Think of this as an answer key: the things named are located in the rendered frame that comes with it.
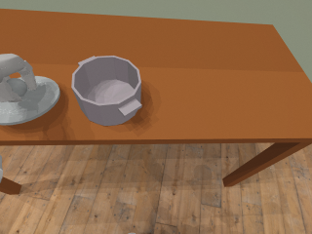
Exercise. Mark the left robot hand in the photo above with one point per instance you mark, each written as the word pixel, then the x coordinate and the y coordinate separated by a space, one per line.
pixel 10 64

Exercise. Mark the pot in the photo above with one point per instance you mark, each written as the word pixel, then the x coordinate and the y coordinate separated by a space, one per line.
pixel 108 89

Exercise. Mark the knob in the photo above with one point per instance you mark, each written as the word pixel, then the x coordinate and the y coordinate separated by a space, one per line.
pixel 19 87

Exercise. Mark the table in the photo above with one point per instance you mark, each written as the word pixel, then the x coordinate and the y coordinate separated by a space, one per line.
pixel 202 81

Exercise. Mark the lid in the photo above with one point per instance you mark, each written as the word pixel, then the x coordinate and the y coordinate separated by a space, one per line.
pixel 34 103

